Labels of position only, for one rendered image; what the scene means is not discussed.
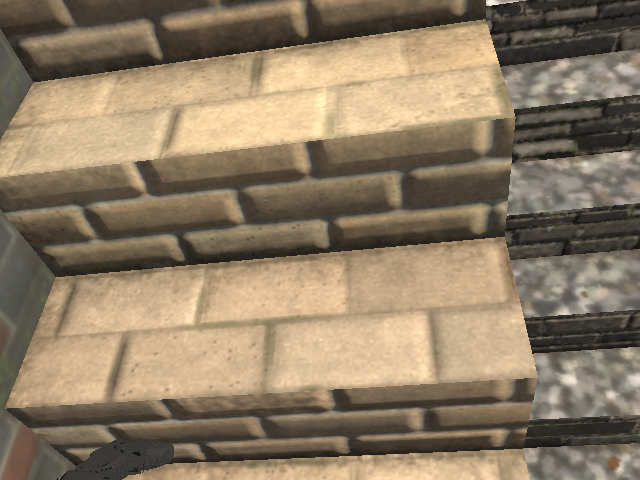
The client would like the left robot hand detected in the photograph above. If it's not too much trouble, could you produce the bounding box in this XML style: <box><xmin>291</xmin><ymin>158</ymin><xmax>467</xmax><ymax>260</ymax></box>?
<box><xmin>56</xmin><ymin>439</ymin><xmax>174</xmax><ymax>480</ymax></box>

